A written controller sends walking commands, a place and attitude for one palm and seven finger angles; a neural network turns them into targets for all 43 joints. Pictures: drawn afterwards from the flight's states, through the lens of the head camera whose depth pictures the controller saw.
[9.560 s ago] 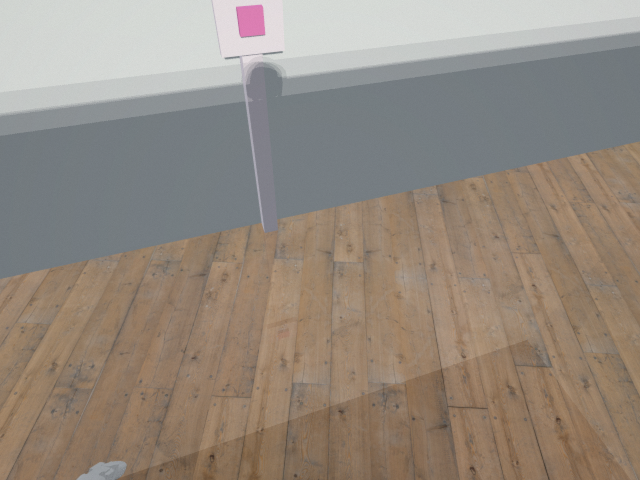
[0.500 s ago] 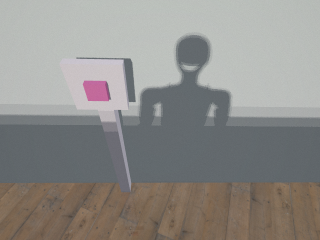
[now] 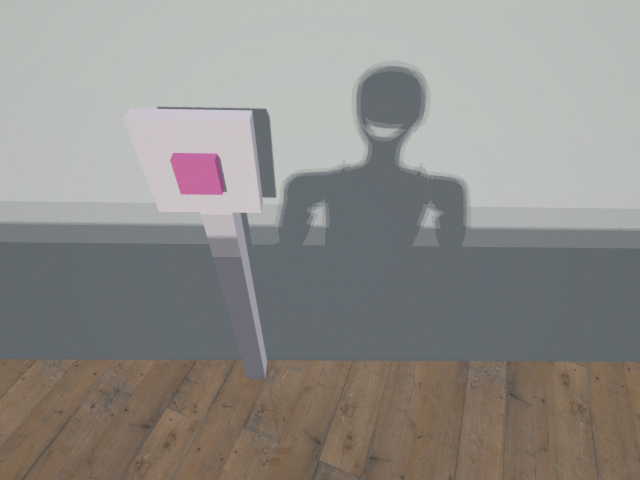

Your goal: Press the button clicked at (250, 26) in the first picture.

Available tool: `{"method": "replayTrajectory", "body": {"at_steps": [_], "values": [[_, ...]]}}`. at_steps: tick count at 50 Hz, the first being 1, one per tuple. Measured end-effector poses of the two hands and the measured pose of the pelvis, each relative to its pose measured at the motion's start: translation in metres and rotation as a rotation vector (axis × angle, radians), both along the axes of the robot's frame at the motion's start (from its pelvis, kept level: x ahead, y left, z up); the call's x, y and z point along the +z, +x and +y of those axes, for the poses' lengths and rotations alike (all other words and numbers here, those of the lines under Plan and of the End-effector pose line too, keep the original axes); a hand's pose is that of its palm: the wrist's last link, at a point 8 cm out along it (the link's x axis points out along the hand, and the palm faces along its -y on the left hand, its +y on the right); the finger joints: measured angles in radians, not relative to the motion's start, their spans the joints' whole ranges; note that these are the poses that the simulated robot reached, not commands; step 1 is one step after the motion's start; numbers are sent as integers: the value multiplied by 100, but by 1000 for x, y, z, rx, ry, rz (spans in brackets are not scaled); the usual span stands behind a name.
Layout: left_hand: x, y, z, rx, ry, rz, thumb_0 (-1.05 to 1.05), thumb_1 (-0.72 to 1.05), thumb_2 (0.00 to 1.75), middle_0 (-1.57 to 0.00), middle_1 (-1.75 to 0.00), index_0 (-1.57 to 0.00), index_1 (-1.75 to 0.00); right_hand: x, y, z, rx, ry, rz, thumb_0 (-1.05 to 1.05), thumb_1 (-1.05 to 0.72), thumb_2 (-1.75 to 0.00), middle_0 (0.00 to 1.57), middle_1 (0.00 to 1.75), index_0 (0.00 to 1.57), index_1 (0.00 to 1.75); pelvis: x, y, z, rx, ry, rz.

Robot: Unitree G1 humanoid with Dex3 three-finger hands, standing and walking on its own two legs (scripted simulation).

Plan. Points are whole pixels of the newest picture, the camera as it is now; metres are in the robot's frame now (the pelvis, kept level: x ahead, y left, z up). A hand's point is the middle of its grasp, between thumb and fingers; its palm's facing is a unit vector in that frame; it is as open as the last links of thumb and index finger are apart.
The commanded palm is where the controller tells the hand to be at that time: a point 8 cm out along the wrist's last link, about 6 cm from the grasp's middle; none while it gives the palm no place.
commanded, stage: look again from close up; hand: left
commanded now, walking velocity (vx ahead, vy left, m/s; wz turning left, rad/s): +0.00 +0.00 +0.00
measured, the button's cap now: (199, 173) +0.53 +0.22 +0.10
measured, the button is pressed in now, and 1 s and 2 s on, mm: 0 0 0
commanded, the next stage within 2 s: shuffle to correct the standing spot in 0.38 s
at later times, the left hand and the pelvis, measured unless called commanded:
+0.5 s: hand out of the picture +0.11 +0.24 -0.14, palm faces -0.03 -0.94 -0.33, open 7.4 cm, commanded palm none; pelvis +0.02 -0.01 +0.01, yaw +0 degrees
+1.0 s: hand out of the picture +0.05 +0.17 -0.17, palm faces +0.00 -0.98 -0.20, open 7.4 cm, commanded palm none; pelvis +0.06 -0.01 +0.00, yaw -1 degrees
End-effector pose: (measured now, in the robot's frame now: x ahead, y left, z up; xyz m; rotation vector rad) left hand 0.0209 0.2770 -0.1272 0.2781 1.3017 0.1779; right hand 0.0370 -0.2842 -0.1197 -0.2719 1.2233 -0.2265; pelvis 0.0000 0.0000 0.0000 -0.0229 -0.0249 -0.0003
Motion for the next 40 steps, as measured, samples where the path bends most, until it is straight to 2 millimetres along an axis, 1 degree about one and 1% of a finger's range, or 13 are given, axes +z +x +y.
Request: {"method": "replayTrajectory", "body": {"at_steps": [4,9,13,17,22,27,31,37,40], "values": [[1,35,4,-18,-3,-89,1,90,90,-20,-30,-20,-30,6,16,-1,17,-17,-50,1,-91,-89,20,30,20,30,-2,6,2,1,3,-5],[12,74,6,-46,-1,-195,1,91,89,-20,-30,-20,-30,13,38,0,50,-20,-85,1,-91,-89,20,30,20,30,1,10,2,4,3,-5],[20,92,7,-64,9,-233,1,90,90,-20,-30,-20,-30,17,56,0,67,-16,-118,1,-91,-89,20,30,20,30,4,12,1,4,5,-8],[24,99,7,-72,18,-237,0,90,90,-20,-30,-20,-30,20,70,-1,78,-9,-140,1,-91,-89,20,30,20,30,5,14,-1,4,7,-11],[25,92,6,-67,23,-206,0,90,90,-20,-30,-20,-30,19,77,-2,84,0,-136,1,-91,-89,20,30,20,30,7,15,-4,3,10,-13],[21,74,1,-46,21,-147,1,90,90,-20,-30,-20,-30,15,73,-4,77,9,-103,1,-91,-89,20,30,20,30,9,16,-6,2,13,-15],[11,51,-12,-18,-3,-71,0,91,90,-20,-30,-20,-30,6,60,4,56,36,-49,1,-91,-89,20,30,20,30,9,23,-8,-3,14,-13],[-8,13,-40,29,-82,64,0,91,90,-20,-30,-20,-30,-10,31,26,12,96,63,1,-91,-89,20,30,20,30,6,39,-9,-12,13,-16],[-15,-1,-51,30,-109,131,1,91,90,-20,-30,-20,-30,-16,20,38,-3,112,100,1,-91,-89,20,30,20,30,2,47,-7,-15,14,2]]}}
